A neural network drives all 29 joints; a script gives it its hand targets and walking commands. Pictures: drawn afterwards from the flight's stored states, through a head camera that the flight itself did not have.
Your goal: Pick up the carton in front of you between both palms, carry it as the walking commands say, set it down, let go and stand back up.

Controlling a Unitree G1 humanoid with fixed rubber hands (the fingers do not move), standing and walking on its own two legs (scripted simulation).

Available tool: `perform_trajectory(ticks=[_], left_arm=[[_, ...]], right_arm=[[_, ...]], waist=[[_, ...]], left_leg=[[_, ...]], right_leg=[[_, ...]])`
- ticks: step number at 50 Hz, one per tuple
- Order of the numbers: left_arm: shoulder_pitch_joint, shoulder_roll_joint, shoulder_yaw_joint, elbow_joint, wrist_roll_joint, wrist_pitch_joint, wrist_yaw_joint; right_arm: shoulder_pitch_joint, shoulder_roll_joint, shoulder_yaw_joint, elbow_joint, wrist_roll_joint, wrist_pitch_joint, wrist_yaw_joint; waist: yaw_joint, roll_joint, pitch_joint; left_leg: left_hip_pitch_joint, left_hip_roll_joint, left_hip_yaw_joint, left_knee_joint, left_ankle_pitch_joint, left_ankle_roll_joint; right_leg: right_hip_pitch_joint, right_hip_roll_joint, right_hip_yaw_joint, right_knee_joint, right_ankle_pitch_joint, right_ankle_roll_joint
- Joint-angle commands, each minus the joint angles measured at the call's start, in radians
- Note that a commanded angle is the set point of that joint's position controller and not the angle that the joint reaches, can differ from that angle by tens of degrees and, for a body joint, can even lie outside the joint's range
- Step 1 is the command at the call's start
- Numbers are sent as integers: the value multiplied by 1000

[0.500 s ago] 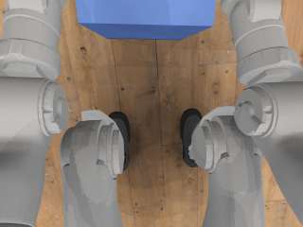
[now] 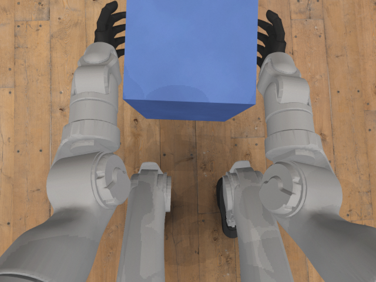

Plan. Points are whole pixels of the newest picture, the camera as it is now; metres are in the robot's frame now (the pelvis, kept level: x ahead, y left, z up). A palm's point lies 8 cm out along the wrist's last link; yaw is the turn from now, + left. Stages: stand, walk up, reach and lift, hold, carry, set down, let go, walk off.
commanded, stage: reach and lift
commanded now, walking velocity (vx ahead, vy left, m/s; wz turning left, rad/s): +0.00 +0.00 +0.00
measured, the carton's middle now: (188, 66) +0.53 +0.03 -0.14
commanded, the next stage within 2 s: none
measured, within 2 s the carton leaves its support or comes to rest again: neither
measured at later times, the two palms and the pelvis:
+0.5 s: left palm (73, 26) +0.48 +0.17 +0.08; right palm (328, 32) +0.48 -0.13 +0.08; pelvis +0.04 +0.00 +0.12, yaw +1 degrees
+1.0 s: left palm out of the picture +0.43 +0.16 +0.23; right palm out of the picture +0.43 -0.14 +0.23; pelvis +0.08 +0.00 +0.25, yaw +1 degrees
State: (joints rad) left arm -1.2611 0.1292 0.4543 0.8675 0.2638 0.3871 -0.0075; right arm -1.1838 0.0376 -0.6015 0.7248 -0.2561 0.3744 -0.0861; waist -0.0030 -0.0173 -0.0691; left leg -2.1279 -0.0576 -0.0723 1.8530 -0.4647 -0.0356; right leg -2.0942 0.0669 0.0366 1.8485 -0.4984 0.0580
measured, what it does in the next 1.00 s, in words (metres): rises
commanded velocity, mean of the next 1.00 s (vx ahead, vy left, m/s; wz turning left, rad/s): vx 0.00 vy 0.00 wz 0.00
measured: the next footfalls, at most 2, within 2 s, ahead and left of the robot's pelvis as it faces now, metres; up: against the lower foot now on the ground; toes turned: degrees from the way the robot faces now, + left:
none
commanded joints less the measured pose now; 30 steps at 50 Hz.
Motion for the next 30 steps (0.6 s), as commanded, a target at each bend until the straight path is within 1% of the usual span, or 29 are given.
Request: perform_trajectory(ticks=[1, 4, 7, 11, 15, 18, 21, 24, 30], left_arm=[[-573, -1049, -352, -3, -137, -12, -248], [-561, -1081, -394, -61, -152, 3, -250], [-532, -1122, -450, -121, -179, 22, -253], [-467, -1183, -530, -180, -218, 39, -255], [-382, -1233, -582, -204, -237, 41, -251], [-318, -1252, -596, -203, -235, 34, -243], [-256, -1263, -594, -193, -223, 24, -233], [-199, -1271, -584, -184, -207, 14, -224], [-94, -1281, -573, -184, -182, -1, -219]], right_arm=[[-747, 950, 479, 8, 149, -9, 251], [-739, 1002, 553, -39, 185, 13, 266], [-698, 1042, 620, -77, 217, 34, 279], [-604, 1074, 679, -105, 240, 49, 289], [-493, 1089, 699, -107, 240, 44, 292], [-418, 1095, 702, -99, 233, 35, 292], [-355, 1102, 704, -92, 225, 25, 292], [-302, 1110, 707, -87, 218, 17, 293], [-201, 1132, 720, -83, 201, 10, 297]], waist=[[16, 52, -1035], [35, 25, -1145], [40, 13, -1224], [26, 24, -1256], [4, 52, -1197], [-3, 71, -1129], [-3, 78, -1063], [2, 71, -1007], [11, 38, -918]], left_leg=[[613, -91, 157, -229, 48, 34], [704, -94, 161, -259, 92, 37], [795, -97, 157, -288, 146, 35], [894, -101, 146, -331, 219, 24], [951, -105, 130, -386, 260, 11], [987, -107, 118, -434, 269, 6], [1025, -107, 107, -485, 265, 7], [1068, -107, 96, -541, 253, 10], [1168, -103, 76, -658, 231, 22]], right_leg=[[502, 115, -138, -217, 49, -32], [577, 118, -139, -247, 83, -21], [639, 119, -138, -275, 125, -16], [702, 120, -133, -318, 186, -15], [743, 120, -122, -373, 223, -20], [768, 120, -111, -419, 231, -27], [801, 121, -97, -470, 227, -31], [848, 121, -83, -527, 217, -33], [973, 116, -55, -650, 203, -33]])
